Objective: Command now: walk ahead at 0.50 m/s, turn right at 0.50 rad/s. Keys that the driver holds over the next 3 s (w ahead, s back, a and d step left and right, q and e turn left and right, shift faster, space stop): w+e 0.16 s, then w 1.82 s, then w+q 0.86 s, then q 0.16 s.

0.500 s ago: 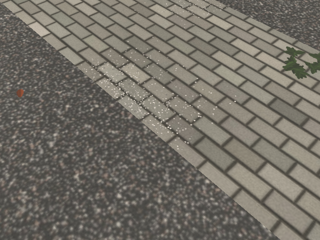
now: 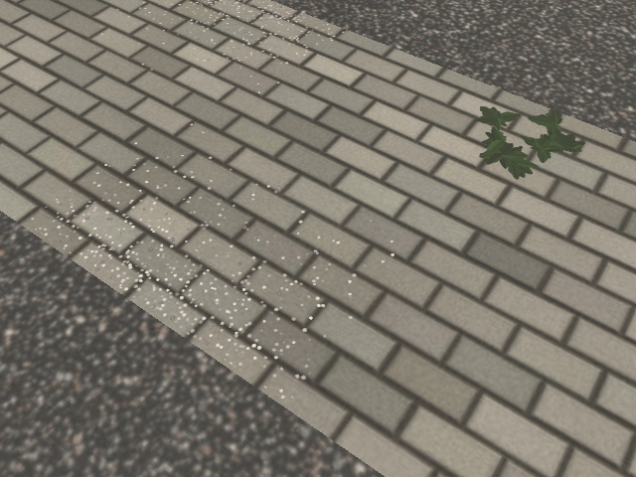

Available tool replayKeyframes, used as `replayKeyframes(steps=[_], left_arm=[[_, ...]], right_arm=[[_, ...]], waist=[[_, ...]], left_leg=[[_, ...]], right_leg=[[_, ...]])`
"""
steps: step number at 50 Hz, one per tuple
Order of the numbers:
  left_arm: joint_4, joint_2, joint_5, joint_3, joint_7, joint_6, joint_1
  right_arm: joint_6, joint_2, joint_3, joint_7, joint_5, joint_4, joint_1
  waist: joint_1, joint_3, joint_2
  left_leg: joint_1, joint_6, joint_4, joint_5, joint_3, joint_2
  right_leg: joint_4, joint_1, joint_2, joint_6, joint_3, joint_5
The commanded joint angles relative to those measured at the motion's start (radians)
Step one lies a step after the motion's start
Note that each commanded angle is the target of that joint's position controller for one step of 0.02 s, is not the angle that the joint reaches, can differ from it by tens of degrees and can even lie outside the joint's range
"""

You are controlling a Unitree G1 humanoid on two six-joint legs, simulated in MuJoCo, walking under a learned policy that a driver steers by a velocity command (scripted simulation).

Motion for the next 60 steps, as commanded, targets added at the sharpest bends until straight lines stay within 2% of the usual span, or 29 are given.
replayKeyframes(steps=[1, 5, 10, 15, 18, 19, 20, 21, 22, 23, 24, 25, 27, 30, 34, 37, 42, 45, 46, 47, 48, 49, 50, 51, 52, 53, 55, 57, 60], left_arm=[[-0.029, 0.08, -0.017, 0.011, 0.014, -0.019, 0.059], [-0.024, 0.141, -0.02, 0.022, 0.014, -0.038, 0.14], [-0.025, 0.137, -0.018, 0.019, 0.014, -0.029, 0.254], [-0.014, 0.13, -0.003, 0.007, 0.029, -0.032, 0.321], [-0.026, 0.165, 0.004, 0.01, 0.038, -0.04, 0.265], [-0.028, 0.179, 0.007, 0.013, 0.037, -0.044, 0.249], [-0.028, 0.184, 0.009, 0.013, 0.031, -0.045, 0.231], [-0.046, 0.156, 0.002, 0.005, 0.025, -0.049, 0.233], [-0.058, 0.058, -0.039, -0.014, 0.019, -0.048, 0.369], [-0.042, 0.123, -0.018, -0.003, 0.021, -0.045, 0.384], [-0.052, 0.136, 0.003, 0.0, 0.02, -0.038, 0.293], [-0.072, 0.123, 0.011, -0.007, 0.012, -0.04, 0.206], [-0.087, 0.098, 0.022, -0.011, -0.002, -0.024, 0.176], [-0.084, 0.071, 0.028, -0.02, -0.016, -0.004, 0.182], [-0.146, 0.063, 0.025, -0.031, -0.024, 0.0, 0.002], [-0.183, 0.039, 0.018, -0.046, -0.027, -0.004, -0.117], [-0.224, 0.048, 0.012, -0.052, -0.022, -0.011, -0.24], [-0.221, 0.069, 0.014, -0.044, -0.014, -0.02, -0.206], [-0.196, 0.082, 0.017, -0.036, -0.008, -0.025, -0.129], [-0.145, 0.1, 0.025, -0.024, 0.001, -0.035, 0.019], [-0.103, 0.158, 0.047, -0.005, 0.014, -0.045, 0.193], [-0.093, 0.268, 0.063, 0.025, 0.02, -0.041, 0.284], [-0.09, 0.232, 0.012, 0.023, 0.011, -0.025, 0.249], [-0.101, 0.184, -0.001, 0.01, 0.007, -0.021, 0.142], [-0.108, 0.123, 0.0, -0.005, 0.002, -0.028, 0.082], [-0.104, 0.094, 0.001, -0.013, 0.003, -0.034, 0.054], [-0.081, 0.075, -0.001, -0.02, 0.008, -0.047, 0.058], [-0.056, 0.097, -0.007, -0.014, 0.008, -0.061, 0.101], [-0.029, 0.106, -0.01, -0.012, 0.007, -0.065, 0.154]], right_arm=[[0.014, -0.091, -0.02, 0.006, -0.028, -0.087, 0.023], [0.053, -0.089, -0.018, 0.018, -0.033, -0.148, -0.084], [0.058, -0.096, -0.011, 0.026, -0.024, -0.224, -0.275], [0.042, -0.092, 0.007, 0.036, -0.015, -0.28, -0.41], [0.028, -0.132, -0.003, 0.03, -0.011, -0.268, -0.316], [0.023, -0.156, -0.014, 0.02, -0.008, -0.239, -0.222], [0.015, -0.176, -0.025, 0.009, -0.007, -0.193, -0.073], [0.007, -0.218, -0.038, -0.006, -0.026, -0.164, 0.082], [0.01, -0.33, -0.066, -0.008, -0.052, -0.159, 0.169], [0.028, -0.286, -0.065, 0.008, -0.019, -0.143, 0.128], [0.032, -0.209, -0.047, 0.013, -0.004, -0.164, 0.014], [0.028, -0.145, -0.03, 0.018, -0.003, -0.171, -0.048], [0.016, -0.114, -0.017, 0.013, -0.005, -0.142, -0.049], [-0.007, -0.13, -0.019, 0.018, 0.006, -0.1, 0.016], [-0.008, -0.141, -0.021, 0.019, 0.011, -0.066, 0.084], [-0.006, -0.145, -0.02, 0.019, 0.014, -0.046, 0.131], [0.0, -0.161, -0.021, 0.009, 0.003, -0.013, 0.202], [0.008, -0.177, -0.024, -0.001, -0.003, -0.004, 0.184], [0.011, -0.185, -0.026, -0.003, -0.003, -0.002, 0.173], [0.016, -0.181, -0.023, -0.003, 0.001, -0.001, 0.162], [0.015, -0.158, -0.014, -0.002, 0.009, -0.025, 0.151], [0.013, -0.053, 0.01, 0.006, 0.044, -0.061, 0.244], [0.018, -0.158, -0.02, 0.0, 0.015, -0.044, 0.216], [0.02, -0.157, -0.025, 0.003, 0.005, -0.064, 0.145], [0.015, -0.134, -0.017, 0.01, 0.004, -0.072, 0.099], [0.022, -0.119, -0.017, 0.014, 0.001, -0.07, 0.087], [0.048, -0.097, -0.014, 0.027, -0.022, -0.056, 0.113], [0.06, -0.092, -0.015, 0.037, -0.023, -0.065, 0.088], [0.067, -0.097, -0.016, 0.041, -0.021, -0.104, -0.039]], waist=[[-0.033, -0.039, 0.021], [-0.019, -0.026, -0.028], [0.059, -0.026, -0.07], [0.109, -0.007, -0.081], [0.039, -0.025, -0.095], [-0.001, -0.068, -0.102], [-0.072, -0.143, -0.073], [-0.131, -0.252, -0.023], [-0.088, -0.397, 0.201], [-0.063, -0.387, 0.201], [-0.026, -0.189, 0.086], [-0.025, -0.097, 0.004], [0.015, -0.036, 0.045], [0.034, -0.052, 0.067], [0.005, -0.004, 0.057], [-0.024, 0.004, 0.06], [-0.058, 0.011, 0.066], [-0.023, -0.005, 0.074], [0.012, -0.046, 0.077], [0.077, -0.125, 0.049], [0.141, -0.238, -0.002], [0.115, -0.37, -0.226], [0.109, -0.363, -0.155], [0.062, -0.198, -0.101], [0.043, -0.114, -0.06], [0.013, -0.064, -0.064], [-0.025, -0.046, -0.082], [-0.034, -0.044, -0.067], [-0.015, -0.004, -0.058]], left_leg=[[-0.211, -0.035, -0.057, 0.045, -0.066, 0.078], [-0.256, -0.086, -0.211, 0.136, -0.022, 0.078], [-0.344, -0.09, -0.435, 0.31, -0.009, 0.053], [-0.323, -0.044, -0.626, 0.349, 0.017, 0.012], [-0.149, 0.013, -0.722, 0.266, 0.011, -0.025], [-0.035, 0.032, -0.734, 0.219, 0.019, -0.058], [0.135, 0.055, -0.793, 0.245, 0.027, -0.07], [0.38, 0.095, -0.788, 0.201, -0.101, 0.062], [0.664, 0.229, -0.815, 0.159, -0.551, 0.349], [0.627, 0.273, -0.955, 0.082, -0.802, 0.391], [0.456, 0.252, -0.979, -0.031, -0.654, 0.352], [0.325, 0.224, -1.011, 0.009, -0.513, 0.299], [0.196, 0.169, -1.059, 0.17, -0.336, 0.209], [0.185, 0.171, -1.088, 0.345, -0.235, 0.177], [0.223, 0.169, -1.141, 0.392, -0.154, 0.146], [0.244, 0.144, -1.132, 0.476, -0.099, 0.118], [0.372, 0.138, -1.08, 0.583, -0.096, 0.162], [0.438, 0.122, -0.981, 0.776, -0.091, 0.19], [0.443, 0.11, -0.888, 0.895, -0.079, 0.182], [0.405, 0.091, -0.719, 0.922, -0.044, 0.146], [0.229, 0.071, -0.481, 0.695, -0.015, 0.108], [-0.132, 0.02, -0.1, 0.107, 0.062, -0.054], [-0.242, 0.032, 0.026, -0.167, -0.053, -0.079], [-0.293, 0.04, 0.037, -0.097, -0.081, -0.021], [-0.279, 0.039, -0.018, -0.033, -0.081, 0.015], [-0.24, 0.035, -0.081, 0.002, -0.075, 0.043], [-0.162, 0.014, -0.136, 0.038, -0.06, 0.06], [-0.186, -0.002, -0.164, 0.082, -0.042, 0.067], [-0.289, -0.027, -0.261, 0.187, -0.024, 0.093]], right_leg=[[-0.284, 0.149, -0.287, -0.149, 0.37, 0.264], [-0.301, 0.117, -0.23, -0.13, 0.316, 0.379], [-0.279, 0.25, -0.212, -0.064, 0.324, 0.442], [-0.256, 0.385, -0.248, -0.057, 0.331, 0.521], [-0.18, 0.403, -0.279, -0.024, 0.322, 0.71], [-0.089, 0.404, -0.273, -0.011, 0.312, 0.843], [0.081, 0.382, -0.236, 0.005, 0.276, 0.868], [0.312, 0.232, -0.196, 0.014, 0.254, 0.634], [0.692, -0.075, -0.033, 0.061, 0.163, 0.041], [0.817, -0.223, -0.002, 0.054, 0.186, -0.319], [0.841, -0.284, -0.072, 0.052, 0.197, -0.234], [0.78, -0.28, -0.111, 0.053, 0.193, -0.166], [0.676, -0.223, -0.16, 0.063, 0.173, -0.127], [0.619, -0.217, -0.178, 0.086, 0.129, -0.089], [0.458, -0.343, -0.222, 0.12, 0.077, 0.052], [0.278, -0.315, -0.211, 0.132, 0.039, 0.153], [0.111, -0.281, -0.177, 0.108, 0.016, 0.158], [0.044, -0.191, -0.14, 0.066, 0.01, 0.05], [0.012, -0.088, -0.109, 0.047, 0.0, 0.021], [-0.054, 0.1, -0.088, 0.02, -0.01, 0.058], [-0.055, 0.361, -0.225, -0.028, 0.131, 0.027], [-0.108, 0.652, -0.527, -0.152, 0.587, -0.043], [-0.198, 0.597, -0.544, -0.175, 0.745, -0.046], [-0.213, 0.46, -0.498, -0.149, 0.577, -0.064], [-0.258, 0.332, -0.45, -0.123, 0.469, -0.021], [-0.295, 0.243, -0.398, -0.084, 0.384, 0.012], [-0.337, 0.151, -0.344, -0.057, 0.286, 0.1], [-0.362, 0.153, -0.332, -0.07, 0.244, 0.173], [-0.403, 0.183, -0.318, -0.076, 0.201, 0.183]])
Next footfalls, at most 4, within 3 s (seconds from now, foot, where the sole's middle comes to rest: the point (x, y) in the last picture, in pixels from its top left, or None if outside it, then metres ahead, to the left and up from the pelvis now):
0.42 left None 0.43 0.09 -0.77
0.96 right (400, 378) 0.68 -0.15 -0.77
1.50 left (338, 260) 1.00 -0.02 -0.77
2.06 right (420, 185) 1.26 -0.26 -0.77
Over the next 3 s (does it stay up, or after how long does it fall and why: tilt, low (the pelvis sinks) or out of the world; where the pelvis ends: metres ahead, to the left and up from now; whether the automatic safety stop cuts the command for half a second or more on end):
stays up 1.59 -0.12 0.01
